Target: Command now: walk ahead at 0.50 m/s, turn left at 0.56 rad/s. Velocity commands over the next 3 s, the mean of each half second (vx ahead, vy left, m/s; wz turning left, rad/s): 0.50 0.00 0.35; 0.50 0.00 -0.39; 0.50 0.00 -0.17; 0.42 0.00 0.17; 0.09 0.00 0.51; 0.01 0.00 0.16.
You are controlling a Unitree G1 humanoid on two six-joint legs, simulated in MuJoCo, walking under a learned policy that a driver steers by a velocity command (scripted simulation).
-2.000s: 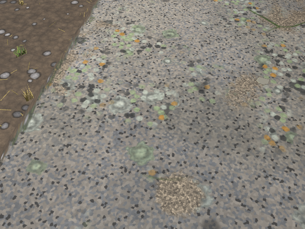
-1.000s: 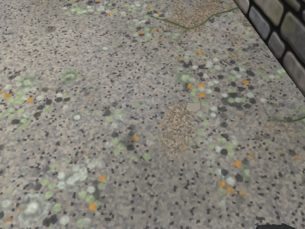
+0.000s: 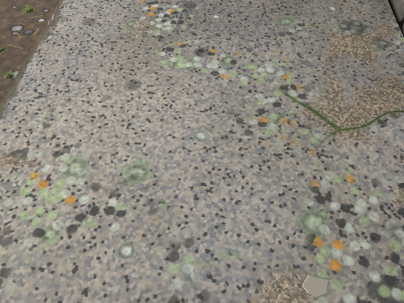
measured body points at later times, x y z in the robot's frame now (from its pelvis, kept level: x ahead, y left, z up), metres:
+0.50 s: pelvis +0.26 +0.05 +0.00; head +0.29 +0.07 +0.45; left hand +0.37 +0.32 -0.12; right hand +0.30 -0.22 -0.13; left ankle +0.16 +0.09 -0.74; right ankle +0.45 -0.07 -0.68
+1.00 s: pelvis +0.54 +0.04 +0.01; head +0.58 +0.02 +0.46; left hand +0.57 +0.32 -0.12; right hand +0.70 -0.22 -0.10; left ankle +0.70 +0.21 -0.68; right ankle +0.50 -0.01 -0.74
